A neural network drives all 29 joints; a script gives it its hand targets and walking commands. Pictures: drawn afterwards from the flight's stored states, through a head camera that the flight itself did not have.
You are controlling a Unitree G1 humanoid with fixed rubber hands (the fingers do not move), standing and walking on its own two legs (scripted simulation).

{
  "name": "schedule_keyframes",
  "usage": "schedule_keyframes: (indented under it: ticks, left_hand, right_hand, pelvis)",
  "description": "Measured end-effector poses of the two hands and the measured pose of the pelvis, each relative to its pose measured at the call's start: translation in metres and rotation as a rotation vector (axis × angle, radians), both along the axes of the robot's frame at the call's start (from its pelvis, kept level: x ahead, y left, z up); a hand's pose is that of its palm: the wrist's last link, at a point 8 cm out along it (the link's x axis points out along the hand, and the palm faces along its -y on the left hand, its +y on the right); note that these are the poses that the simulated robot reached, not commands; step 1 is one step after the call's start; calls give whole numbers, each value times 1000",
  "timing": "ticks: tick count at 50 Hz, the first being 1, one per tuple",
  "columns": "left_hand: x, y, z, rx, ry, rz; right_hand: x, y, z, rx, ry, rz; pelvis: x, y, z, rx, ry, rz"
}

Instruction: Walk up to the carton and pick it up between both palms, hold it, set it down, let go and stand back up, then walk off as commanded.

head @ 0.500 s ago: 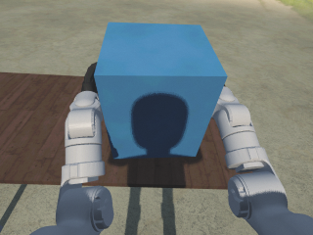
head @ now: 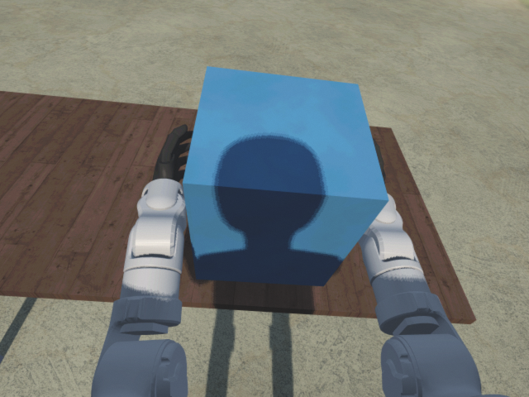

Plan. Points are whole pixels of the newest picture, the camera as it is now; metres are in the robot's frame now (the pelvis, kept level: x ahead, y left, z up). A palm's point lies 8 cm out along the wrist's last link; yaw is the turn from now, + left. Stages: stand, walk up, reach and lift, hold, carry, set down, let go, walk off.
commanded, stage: set down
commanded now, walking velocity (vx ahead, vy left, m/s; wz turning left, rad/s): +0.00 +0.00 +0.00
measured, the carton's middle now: (271, 188) +0.37 -0.02 +0.14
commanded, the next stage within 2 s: none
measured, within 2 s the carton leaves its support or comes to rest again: neither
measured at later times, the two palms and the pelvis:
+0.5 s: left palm (173, 185) +0.39 +0.12 +0.12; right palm (364, 192) +0.37 -0.18 +0.13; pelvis +0.01 +0.00 +0.00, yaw -1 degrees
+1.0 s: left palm (186, 192) +0.40 +0.11 +0.09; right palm (369, 201) +0.37 -0.19 +0.11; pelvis +0.00 +0.00 +0.00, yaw -2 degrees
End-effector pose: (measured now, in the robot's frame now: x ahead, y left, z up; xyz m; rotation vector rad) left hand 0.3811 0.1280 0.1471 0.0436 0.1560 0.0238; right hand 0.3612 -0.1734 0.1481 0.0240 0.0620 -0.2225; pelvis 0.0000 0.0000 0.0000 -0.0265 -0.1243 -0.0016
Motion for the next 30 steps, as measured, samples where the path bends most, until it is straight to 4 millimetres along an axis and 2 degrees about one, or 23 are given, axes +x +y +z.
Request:
schedule_keyframes:
  ticks: [12,30]
  left_hand:
    - [11,-4,-5,-3,14,-10]
    - [12,-5,-32,6,68,-19]
  right_hand:
    - [8,-4,1,-29,15,-8]
    - [7,-4,-27,-17,67,-18]
  pelvis:
    - [6,3,1,0,21,-11]
    - [5,4,1,3,52,-7]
